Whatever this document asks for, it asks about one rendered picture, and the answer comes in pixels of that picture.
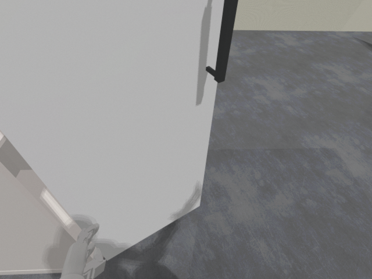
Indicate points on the fridge door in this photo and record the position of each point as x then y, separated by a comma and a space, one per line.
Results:
110, 103

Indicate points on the handle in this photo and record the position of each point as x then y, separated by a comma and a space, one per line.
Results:
226, 32

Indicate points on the robot left hand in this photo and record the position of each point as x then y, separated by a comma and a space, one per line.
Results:
79, 252

